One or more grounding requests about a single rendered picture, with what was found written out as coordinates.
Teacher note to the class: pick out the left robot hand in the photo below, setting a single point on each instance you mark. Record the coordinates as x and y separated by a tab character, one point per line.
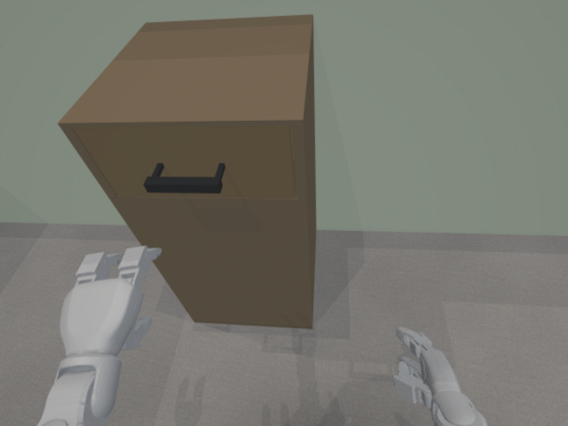
100	315

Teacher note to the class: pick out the handle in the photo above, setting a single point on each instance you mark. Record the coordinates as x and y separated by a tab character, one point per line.
157	184

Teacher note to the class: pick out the cabinet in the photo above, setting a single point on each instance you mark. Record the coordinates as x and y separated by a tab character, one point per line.
229	260

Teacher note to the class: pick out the drawer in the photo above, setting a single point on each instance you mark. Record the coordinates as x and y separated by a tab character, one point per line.
259	160

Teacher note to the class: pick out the right robot hand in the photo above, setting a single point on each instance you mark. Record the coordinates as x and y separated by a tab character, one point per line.
420	382

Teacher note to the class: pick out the right robot forearm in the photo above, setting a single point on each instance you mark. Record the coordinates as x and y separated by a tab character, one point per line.
452	408

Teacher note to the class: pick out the left robot forearm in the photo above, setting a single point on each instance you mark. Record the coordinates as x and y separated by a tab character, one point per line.
84	392

